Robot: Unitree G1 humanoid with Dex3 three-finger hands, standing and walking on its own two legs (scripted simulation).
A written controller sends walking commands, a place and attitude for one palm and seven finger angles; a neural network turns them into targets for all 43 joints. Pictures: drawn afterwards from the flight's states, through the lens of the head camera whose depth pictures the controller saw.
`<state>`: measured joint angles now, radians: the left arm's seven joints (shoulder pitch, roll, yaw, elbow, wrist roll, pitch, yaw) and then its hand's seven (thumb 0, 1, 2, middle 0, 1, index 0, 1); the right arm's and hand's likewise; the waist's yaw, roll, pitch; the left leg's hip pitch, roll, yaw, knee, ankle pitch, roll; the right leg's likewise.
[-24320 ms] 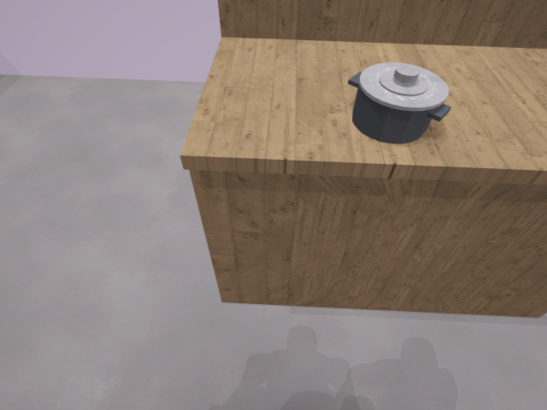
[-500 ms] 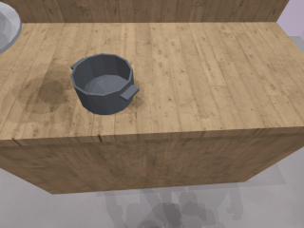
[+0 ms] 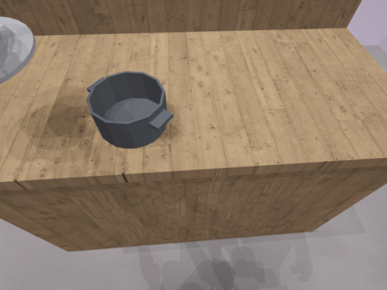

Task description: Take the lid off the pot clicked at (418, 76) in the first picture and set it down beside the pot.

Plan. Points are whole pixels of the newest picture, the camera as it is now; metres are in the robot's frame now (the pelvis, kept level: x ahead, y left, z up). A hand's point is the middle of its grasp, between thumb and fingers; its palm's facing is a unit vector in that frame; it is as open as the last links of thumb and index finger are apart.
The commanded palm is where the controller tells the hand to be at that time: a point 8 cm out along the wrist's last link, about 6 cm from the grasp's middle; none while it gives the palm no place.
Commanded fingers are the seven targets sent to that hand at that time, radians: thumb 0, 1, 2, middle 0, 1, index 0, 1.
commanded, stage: lower the lid onto the table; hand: left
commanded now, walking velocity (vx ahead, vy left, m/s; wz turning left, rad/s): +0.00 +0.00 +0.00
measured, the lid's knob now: out of the picture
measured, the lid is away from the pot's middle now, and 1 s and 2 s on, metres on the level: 0.22 0.23 0.23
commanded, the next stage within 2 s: none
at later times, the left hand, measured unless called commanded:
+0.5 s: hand out of the picture +0.48 +0.33 +0.24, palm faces -0.28 -0.23 -0.93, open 6.7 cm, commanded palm +0.49 +0.34 +0.30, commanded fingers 0.00 0.71 0.89 -0.72 -1.09 -0.87 -1.17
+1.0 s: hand out of the picture +0.47 +0.33 +0.20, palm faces -0.37 -0.24 -0.90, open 6.7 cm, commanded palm +0.50 +0.34 +0.26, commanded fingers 0.00 0.71 0.89 -0.72 -1.09 -0.87 -1.17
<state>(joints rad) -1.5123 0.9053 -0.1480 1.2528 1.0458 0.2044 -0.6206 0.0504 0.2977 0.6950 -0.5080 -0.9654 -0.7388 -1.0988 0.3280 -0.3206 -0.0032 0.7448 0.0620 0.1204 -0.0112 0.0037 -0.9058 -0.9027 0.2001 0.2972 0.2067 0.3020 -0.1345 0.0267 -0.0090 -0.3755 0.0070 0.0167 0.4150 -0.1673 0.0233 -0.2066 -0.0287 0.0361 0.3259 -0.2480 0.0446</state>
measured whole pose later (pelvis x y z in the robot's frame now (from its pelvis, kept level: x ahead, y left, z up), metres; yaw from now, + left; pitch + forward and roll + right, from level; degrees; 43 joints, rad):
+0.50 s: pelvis +0.00 +0.00 +0.00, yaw +0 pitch +9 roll -1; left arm -1.43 0.92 -0.11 1.23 1.03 0.16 -0.59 0.05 0.30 0.69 -0.50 -0.96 -0.74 -1.10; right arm 0.36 -0.32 -0.02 0.74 0.07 0.13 0.00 0.00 -0.91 -0.90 0.20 0.30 0.21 0.30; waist -0.15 0.01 -0.01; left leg -0.42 0.01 0.02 0.47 -0.20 0.03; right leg -0.24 -0.03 0.04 0.35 -0.27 0.05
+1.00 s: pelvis +0.00 +0.01 -0.01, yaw -1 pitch +9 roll -2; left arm -1.40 0.91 -0.12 1.31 1.03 0.10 -0.57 0.05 0.30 0.69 -0.50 -0.96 -0.74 -1.10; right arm 0.36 -0.32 -0.01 0.75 0.07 0.13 -0.03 0.00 -0.91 -0.90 0.20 0.30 0.21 0.30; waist -0.16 0.01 -0.01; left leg -0.46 0.01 0.02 0.51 -0.21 0.03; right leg -0.28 -0.02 0.04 0.39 -0.27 0.05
